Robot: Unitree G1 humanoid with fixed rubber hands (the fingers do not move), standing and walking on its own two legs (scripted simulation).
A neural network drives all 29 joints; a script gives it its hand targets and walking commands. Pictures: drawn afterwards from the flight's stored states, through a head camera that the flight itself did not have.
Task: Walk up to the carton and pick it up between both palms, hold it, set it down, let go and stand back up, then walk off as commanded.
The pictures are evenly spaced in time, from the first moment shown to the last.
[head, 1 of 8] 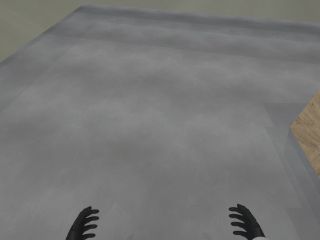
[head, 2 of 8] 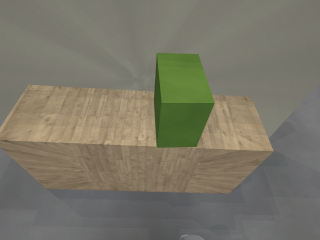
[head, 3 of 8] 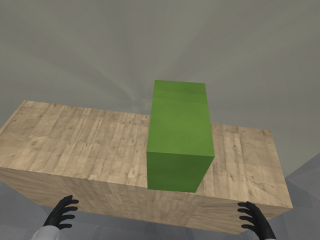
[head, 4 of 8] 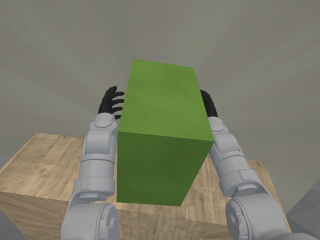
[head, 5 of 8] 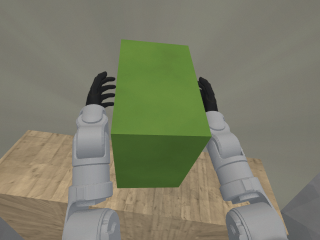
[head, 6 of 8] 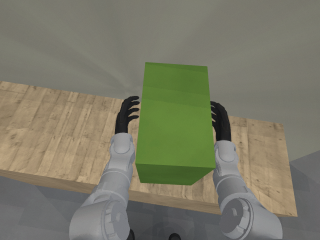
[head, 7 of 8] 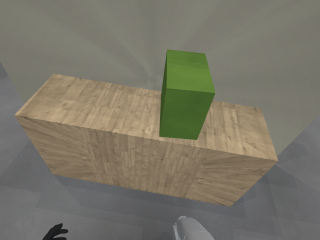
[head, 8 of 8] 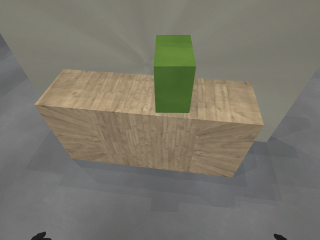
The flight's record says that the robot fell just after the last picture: no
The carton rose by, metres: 0.27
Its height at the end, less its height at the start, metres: +0.00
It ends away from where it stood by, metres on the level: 0.03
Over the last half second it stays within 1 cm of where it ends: yes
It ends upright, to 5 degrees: yes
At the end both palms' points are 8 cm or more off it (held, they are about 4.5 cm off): yes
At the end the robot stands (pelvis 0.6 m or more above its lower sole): yes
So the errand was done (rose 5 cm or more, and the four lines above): yes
